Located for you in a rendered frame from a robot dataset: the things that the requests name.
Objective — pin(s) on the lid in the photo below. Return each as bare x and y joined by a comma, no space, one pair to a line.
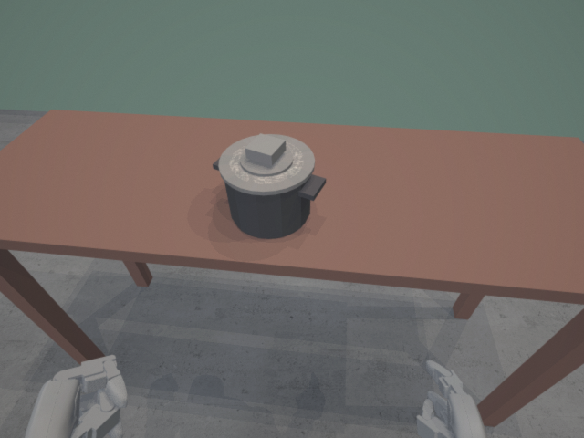
293,168

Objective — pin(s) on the right robot hand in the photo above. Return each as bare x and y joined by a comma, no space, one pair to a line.
459,415

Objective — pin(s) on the pot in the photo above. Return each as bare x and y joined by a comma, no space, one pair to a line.
273,216

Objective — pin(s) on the table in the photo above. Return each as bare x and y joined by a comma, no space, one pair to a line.
476,213

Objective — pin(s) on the left robot hand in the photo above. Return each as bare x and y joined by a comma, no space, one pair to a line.
59,406

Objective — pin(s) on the knob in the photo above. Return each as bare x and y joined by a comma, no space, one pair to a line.
265,149

